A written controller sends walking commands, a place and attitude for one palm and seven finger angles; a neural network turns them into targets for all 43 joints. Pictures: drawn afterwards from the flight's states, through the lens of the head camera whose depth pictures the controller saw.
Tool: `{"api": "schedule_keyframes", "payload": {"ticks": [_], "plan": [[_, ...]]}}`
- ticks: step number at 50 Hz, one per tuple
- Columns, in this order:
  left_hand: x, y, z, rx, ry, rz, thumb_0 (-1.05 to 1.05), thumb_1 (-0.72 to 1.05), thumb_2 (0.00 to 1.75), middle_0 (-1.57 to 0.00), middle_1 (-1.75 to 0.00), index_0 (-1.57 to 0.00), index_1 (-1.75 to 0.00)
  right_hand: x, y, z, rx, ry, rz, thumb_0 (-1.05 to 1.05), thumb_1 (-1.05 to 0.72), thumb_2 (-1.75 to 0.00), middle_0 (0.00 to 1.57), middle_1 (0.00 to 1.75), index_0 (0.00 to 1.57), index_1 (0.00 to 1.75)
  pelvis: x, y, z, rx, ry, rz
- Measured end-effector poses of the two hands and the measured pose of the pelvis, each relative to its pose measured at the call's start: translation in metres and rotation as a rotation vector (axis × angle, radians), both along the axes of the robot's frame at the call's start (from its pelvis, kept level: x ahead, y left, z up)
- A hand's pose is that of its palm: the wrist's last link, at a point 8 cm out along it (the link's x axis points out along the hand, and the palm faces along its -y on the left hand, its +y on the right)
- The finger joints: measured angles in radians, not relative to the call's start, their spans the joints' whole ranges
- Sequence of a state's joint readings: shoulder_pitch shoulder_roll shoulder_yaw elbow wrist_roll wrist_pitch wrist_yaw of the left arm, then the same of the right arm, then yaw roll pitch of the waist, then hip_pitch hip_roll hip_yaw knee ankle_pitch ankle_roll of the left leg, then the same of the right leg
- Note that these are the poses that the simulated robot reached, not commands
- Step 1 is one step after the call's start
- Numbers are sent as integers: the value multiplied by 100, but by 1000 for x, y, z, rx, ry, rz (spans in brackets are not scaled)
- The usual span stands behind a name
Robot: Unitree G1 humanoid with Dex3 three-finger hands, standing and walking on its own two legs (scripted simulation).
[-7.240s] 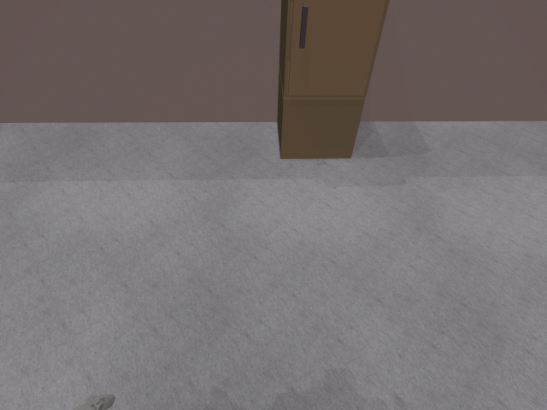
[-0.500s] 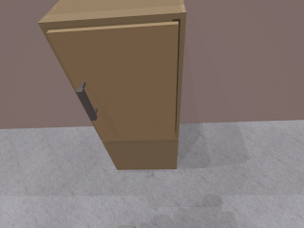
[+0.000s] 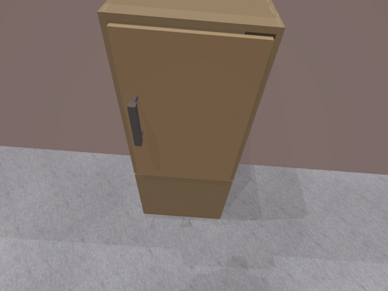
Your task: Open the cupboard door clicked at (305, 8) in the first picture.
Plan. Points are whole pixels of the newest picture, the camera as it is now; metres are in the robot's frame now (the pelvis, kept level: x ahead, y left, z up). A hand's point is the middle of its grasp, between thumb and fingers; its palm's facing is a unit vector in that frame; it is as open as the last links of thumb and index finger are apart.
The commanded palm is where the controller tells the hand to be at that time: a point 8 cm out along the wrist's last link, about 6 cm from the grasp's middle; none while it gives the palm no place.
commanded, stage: come to a stop and stand still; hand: left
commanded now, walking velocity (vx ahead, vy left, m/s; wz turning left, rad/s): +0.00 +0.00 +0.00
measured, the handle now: (137, 121) +0.56 +0.23 -0.02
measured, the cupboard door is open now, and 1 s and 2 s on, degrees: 0 0 0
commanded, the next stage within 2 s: look again from close up in 0.30 s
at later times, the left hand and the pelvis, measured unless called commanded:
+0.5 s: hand out of the picture +0.02 +0.19 -0.18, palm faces -0.02 -0.98 -0.22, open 7.3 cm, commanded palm none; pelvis +0.00 +0.01 -0.01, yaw -1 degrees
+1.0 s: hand out of the picture -0.01 +0.16 -0.18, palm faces -0.01 -0.98 -0.19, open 7.4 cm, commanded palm +0.09 +0.21 -0.08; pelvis -0.01 -0.01 -0.01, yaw -2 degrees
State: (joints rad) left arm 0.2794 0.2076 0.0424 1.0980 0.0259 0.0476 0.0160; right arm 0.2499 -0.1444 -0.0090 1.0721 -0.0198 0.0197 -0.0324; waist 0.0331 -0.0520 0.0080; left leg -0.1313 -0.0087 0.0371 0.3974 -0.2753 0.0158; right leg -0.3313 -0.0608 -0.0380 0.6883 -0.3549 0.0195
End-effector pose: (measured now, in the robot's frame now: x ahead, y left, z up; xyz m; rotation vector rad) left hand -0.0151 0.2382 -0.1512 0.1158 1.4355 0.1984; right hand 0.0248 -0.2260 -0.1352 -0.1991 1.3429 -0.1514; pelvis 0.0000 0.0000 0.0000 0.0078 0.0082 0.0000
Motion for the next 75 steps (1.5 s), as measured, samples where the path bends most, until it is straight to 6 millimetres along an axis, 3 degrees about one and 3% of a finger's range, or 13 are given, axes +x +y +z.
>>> {"api": "schedule_keyframes", "payload": {"ticks": [8,19,34,43,51,53,55,60,63,66,69,72,75], "plan": [[24,-10,4,-1,-16,-53,1,92,90,-20,-30,-20,-30,-11,11,-15,33,35,-56,1,-93,-90,20,30,20,30,7,8,-2,-1,-4,-13],[41,-6,4,11,-58,-70,1,93,90,-20,-30,-20,-30,-33,19,-13,49,75,-73,1,-92,-90,20,29,20,30,7,7,0,-6,-29,-15],[13,-3,7,27,-59,-89,1,92,90,-20,-30,-20,-30,-40,22,-25,78,8,-30,1,-92,-90,20,29,20,30,-11,11,-8,-1,-41,-20],[-1,-18,8,11,-22,-87,1,91,90,-20,-30,-20,-30,-46,14,-25,88,26,-36,1,-92,-90,20,29,20,30,-14,2,-6,9,-30,-29],[-2,-32,5,1,-10,-83,1,91,90,-20,-30,-20,-30,-48,3,-22,78,52,-45,1,-91,-90,20,29,20,30,-11,-9,-6,4,-19,-27],[21,-23,19,45,-148,-8,4,94,89,-21,-30,-20,-31,-37,-5,-16,46,-38,-47,1,-92,-90,20,30,20,30,-11,-12,-7,5,-16,-30],[61,-12,50,121,-422,24,5,95,89,-21,-31,-20,-31,-19,-17,-9,3,-171,-47,2,-92,-90,20,30,20,30,-10,-14,-8,5,-9,-18],[161,-11,132,137,-1016,-11,4,88,87,-21,-35,-20,-35,48,-46,10,-62,-501,-3,2,-92,-90,20,30,20,30,-20,-16,-17,3,35,18],[190,-20,152,47,-1293,-75,3,81,84,-21,-38,-20,-38,87,-58,28,-89,-676,45,2,-92,-90,20,30,20,30,-29,-20,-30,14,98,3],[183,-29,140,-73,-1435,-153,2,74,82,-21,-42,-21,-42,118,-65,44,-109,-806,109,2,-91,-90,20,29,20,30,-37,-25,-48,20,142,-5],[156,-28,104,-133,-1387,-183,1,67,79,-22,-46,-22,-46,142,-66,50,-130,-883,177,1,-91,-90,20,29,20,30,-44,-27,-66,18,178,-1],[122,-14,70,-122,-1277,-117,1,59,76,-23,-51,-22,-51,158,-58,45,-135,-912,230,1,-91,-90,20,29,20,30,-50,-27,-82,8,202,10],[101,5,64,-31,-1274,-56,2,52,73,-24,-55,-23,-55,164,-41,29,-118,-900,275,1,-91,-90,20,29,20,30,-54,-25,-95,-15,219,23]]}}
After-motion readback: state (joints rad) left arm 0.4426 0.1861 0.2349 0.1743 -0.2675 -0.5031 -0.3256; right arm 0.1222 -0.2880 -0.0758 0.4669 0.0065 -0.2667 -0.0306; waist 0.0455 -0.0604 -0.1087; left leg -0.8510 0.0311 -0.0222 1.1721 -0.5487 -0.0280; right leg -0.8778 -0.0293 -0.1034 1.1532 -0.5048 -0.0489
